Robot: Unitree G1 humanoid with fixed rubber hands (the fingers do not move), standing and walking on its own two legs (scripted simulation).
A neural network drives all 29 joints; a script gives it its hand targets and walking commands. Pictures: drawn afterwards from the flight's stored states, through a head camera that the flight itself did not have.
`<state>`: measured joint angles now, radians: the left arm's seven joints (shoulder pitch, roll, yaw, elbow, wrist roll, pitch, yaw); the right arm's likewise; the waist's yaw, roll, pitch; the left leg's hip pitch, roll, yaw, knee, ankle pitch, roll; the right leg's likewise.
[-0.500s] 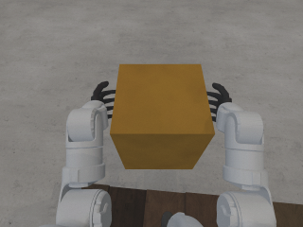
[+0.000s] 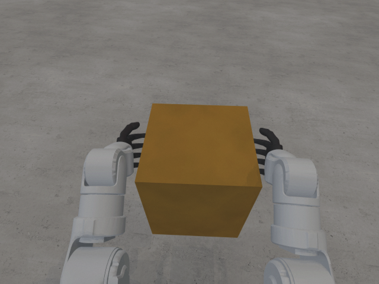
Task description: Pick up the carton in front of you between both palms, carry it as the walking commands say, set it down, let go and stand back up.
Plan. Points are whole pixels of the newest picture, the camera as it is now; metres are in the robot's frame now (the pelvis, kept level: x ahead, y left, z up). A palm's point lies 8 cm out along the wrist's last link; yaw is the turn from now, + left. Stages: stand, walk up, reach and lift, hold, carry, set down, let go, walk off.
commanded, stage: carry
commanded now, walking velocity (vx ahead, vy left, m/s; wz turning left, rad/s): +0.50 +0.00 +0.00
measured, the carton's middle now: (197, 173) +0.36 +0.01 +0.04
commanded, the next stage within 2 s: none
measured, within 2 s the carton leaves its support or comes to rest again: neither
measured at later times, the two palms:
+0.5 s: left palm (161, 76) +0.63 +0.13 +0.12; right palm (263, 81) +0.64 -0.17 +0.12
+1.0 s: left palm (160, 37) +0.91 +0.17 +0.12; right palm (240, 40) +0.91 -0.12 +0.13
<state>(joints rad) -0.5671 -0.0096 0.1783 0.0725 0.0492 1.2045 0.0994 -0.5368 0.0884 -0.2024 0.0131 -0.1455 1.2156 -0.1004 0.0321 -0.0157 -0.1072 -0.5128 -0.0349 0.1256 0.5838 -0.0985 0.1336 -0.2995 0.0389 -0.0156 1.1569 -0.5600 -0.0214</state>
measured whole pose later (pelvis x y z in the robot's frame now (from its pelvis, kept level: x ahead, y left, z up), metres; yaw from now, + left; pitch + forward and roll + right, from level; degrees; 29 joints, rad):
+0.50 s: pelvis +0.29 -0.01 -0.01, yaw +1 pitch +4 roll -1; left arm -0.60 -0.03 0.18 0.05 0.09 1.20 0.12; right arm -0.62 -0.01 -0.16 0.10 -0.03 1.19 -0.12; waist -0.03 0.02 -0.09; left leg -0.14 -0.03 0.08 0.78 -0.51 0.05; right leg -0.54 0.03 -0.14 0.54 -0.09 -0.10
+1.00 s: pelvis +0.57 +0.02 +0.00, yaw +0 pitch +5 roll +1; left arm -0.58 -0.04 0.20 0.00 0.09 1.23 0.12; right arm -0.59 0.06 -0.20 0.00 -0.09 1.22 -0.13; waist 0.01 -0.03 -0.07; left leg -0.47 0.00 0.16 0.46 -0.06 0.05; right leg -0.17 -0.03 -0.10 0.65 -0.45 -0.02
